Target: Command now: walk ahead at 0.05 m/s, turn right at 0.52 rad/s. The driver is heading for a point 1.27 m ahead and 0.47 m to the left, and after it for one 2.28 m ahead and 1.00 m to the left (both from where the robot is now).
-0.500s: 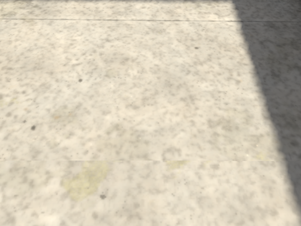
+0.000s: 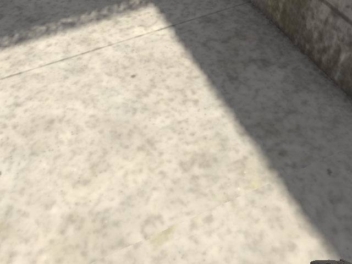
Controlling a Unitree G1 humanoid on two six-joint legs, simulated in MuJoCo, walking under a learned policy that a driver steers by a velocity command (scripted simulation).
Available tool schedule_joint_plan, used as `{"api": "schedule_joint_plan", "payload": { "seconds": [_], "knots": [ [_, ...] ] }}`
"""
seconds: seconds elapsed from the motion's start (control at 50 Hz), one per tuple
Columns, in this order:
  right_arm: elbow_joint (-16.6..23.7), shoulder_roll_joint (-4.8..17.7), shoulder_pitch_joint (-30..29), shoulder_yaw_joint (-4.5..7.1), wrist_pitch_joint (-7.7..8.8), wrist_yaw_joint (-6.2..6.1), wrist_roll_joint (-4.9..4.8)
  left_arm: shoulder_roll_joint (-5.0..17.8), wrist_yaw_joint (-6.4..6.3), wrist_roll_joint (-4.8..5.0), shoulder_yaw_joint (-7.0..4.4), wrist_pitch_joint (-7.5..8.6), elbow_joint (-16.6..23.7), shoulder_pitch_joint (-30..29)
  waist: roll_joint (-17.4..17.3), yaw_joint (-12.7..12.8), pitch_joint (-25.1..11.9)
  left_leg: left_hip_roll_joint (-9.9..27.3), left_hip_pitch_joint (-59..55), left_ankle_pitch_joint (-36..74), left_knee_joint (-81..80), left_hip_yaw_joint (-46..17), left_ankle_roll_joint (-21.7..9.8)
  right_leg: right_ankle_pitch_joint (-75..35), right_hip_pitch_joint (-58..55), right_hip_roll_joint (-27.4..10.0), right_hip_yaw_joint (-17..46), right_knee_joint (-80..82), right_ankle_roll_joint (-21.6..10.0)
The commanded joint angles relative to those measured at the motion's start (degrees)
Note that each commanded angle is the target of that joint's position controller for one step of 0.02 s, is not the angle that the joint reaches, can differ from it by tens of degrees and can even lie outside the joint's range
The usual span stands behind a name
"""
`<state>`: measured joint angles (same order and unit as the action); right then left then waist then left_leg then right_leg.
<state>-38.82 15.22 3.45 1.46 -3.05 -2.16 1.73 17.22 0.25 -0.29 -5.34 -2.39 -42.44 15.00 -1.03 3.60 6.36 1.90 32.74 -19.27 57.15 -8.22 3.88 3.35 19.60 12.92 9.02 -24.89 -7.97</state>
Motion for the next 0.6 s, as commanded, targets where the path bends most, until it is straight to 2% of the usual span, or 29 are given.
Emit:
{"api": "schedule_joint_plan", "payload": {
  "seconds": [0.02,0.08,0.12,0.14,0.18,0.22,0.26,0.28,0.3,0.32,0.34,0.36,0.38,0.4,0.44,0.48,0.52,0.6],
  "knots": [
    [1.2,5.9,4.2,1.91,-0.02,-0.32,-0.31,7.5,-0.47,-0.38,-1.79,0.11,3.4,2.0,5.4,-0.4,-10.8,-0.1,0.3,2.9,-1.3,3.1,0.1,7.1,-9.8,-16.4,17.5,8.8,-1.1],
    [0.3,5.4,4.7,1.76,0.17,-0.10,-0.39,4.7,-0.62,-1.23,-0.30,0.23,2.9,2.0,6.6,0.2,-10.4,0.6,-2.4,2.1,-3.7,4.6,-0.9,5.5,-9.6,-17.4,15.8,9.3,-2.0],
    [-0.8,4.7,5.7,1.34,0.31,0.44,-0.57,2.5,-0.85,-1.89,1.13,0.49,2.4,0.6,6.6,-0.2,-10.1,0.7,-7.2,0.8,-8.6,5.4,-1.9,6.8,-8.1,-17.9,14.0,9.9,-2.6],
    [-1.5,4.5,6.3,1.16,0.34,0.75,-0.85,2.2,-0.94,-2.26,1.69,0.62,2.1,-0.2,6.9,-0.4,-9.7,0.2,-10.5,-0.3,-11.7,5.8,-2.5,7.6,-6.7,-18.0,12.8,10.2,-2.7],
    [-1.9,6.4,6.9,1.63,0.38,1.18,-1.58,5.3,-1.25,-2.70,1.33,0.65,1.4,-0.6,8.0,-0.4,-7.9,-2.0,-12.6,-3.2,-14.6,6.8,-3.7,5.9,-6.7,-19.5,12.4,9.2,-3.8],
    [-2.1,7.8,8.6,2.03,0.64,1.44,-2.02,7.2,-1.88,-2.07,1.04,0.64,0.8,-1.1,6.8,-1.2,-7.3,-3.3,-13.0,-5.2,-17.9,7.0,-4.8,-3.2,-9.4,-21.8,12.4,5.9,-4.6],
    [-3.0,6.6,12.1,1.87,1.20,1.59,-2.02,7.7,-2.64,-0.93,1.03,0.68,0.6,-2.8,5.1,-3.3,-8.1,-4.4,-16.7,-2.0,-26.0,7.7,-5.8,-12.0,-11.2,-22.2,10.2,1.2,-3.6],
    [-3.0,6.3,12.8,1.77,1.66,1.59,-1.82,7.8,-2.98,-0.55,1.00,0.80,0.4,-3.1,4.1,-4.1,-7.8,-4.4,-19.0,3.1,-32.7,5.8,-6.5,-12.5,-10.7,-21.1,8.4,-1.4,-1.8],
    [-2.5,8.6,12.8,2.26,2.17,1.55,-1.00,7.2,-3.17,-0.41,1.03,1.05,1.0,-3.6,0.3,-3.8,-7.4,-0.4,-20.5,7.6,-37.5,-2.5,-8.1,-7.2,-8.1,-18.0,5.4,-7.3,0.9],
    [-1.1,14.5,12.8,3.58,2.71,1.71,-0.32,5.7,-3.11,-0.53,1.37,1.06,3.1,-4.0,-8.2,-2.8,-7.2,11.9,-24.5,22.2,-40.2,-19.6,-12.1,8.0,1.9,-10.1,-2.1,-17.4,4.5],
    [-2.6,17.0,16.0,4.83,2.37,2.41,-0.68,5.8,-3.27,-0.96,1.41,0.94,5.1,-8.8,-13.4,-4.8,-3.3,18.0,-24.4,39.8,-40.3,-28.8,-19.3,29.1,11.3,-4.3,-6.7,-23.9,6.7],
    [-3.1,14.9,18.5,4.85,2.23,2.74,-1.15,6.0,-3.01,-1.76,1.49,0.91,4.7,-7.9,-7.2,-4.8,-4.8,16.0,-26.8,39.7,-39.5,-27.0,-20.7,29.9,12.8,-6.4,-3.8,-31.6,7.5],
    [-3.0,13.3,17.0,4.84,1.95,2.50,-1.59,5.1,-2.64,-1.31,1.59,0.86,4.1,-8.1,-4.1,-4.0,-4.5,12.1,-26.8,36.1,-38.3,-21.9,-19.2,26.0,13.8,-7.8,-3.0,-34.7,8.2],
    [-2.2,12.3,14.5,4.87,1.31,2.14,-1.49,5.0,-2.31,-0.84,1.62,0.88,3.7,-8.0,-3.1,-3.1,-4.6,8.5,-26.8,33.0,-37.7,-18.5,-16.6,22.9,14.4,-8.8,-2.7,-35.1,8.9],
    [-1.5,11.7,14.4,5.12,0.77,1.81,-1.78,4.9,-1.47,-1.02,1.87,0.86,4.0,-8.6,-4.5,-3.7,-7.6,5.1,-29.9,36.1,-36.4,-16.6,-14.8,19.7,15.2,-9.1,-3.6,-35.7,10.1],
    [-1.5,11.6,16.7,5.56,0.59,1.73,-2.11,4.3,-1.18,-0.96,2.30,0.82,4.9,-10.1,-4.2,-5.0,-9.5,4.0,-32.8,37.7,-35.3,-17.3,-14.0,18.3,16.7,-9.2,-3.9,-34.6,10.8],
    [-1.6,12.2,18.5,6.11,0.47,1.39,-2.13,4.4,-1.26,-0.81,2.65,0.90,5.8,-12.2,-4.7,-6.2,-9.8,3.4,-35.2,37.0,-34.7,-19.5,-13.5,17.9,18.6,-9.3,-3.4,-31.3,11.1],
    [-0.8,13.8,19.1,6.90,0.17,1.06,-1.83,6.0,-1.52,-0.57,2.81,1.26,6.5,-13.9,-5.8,-7.2,-10.2,2.7,-35.7,35.2,-33.8,-24.3,-13.1,17.8,18.0,-8.7,-2.0,-25.7,11.1]
  ]
}}
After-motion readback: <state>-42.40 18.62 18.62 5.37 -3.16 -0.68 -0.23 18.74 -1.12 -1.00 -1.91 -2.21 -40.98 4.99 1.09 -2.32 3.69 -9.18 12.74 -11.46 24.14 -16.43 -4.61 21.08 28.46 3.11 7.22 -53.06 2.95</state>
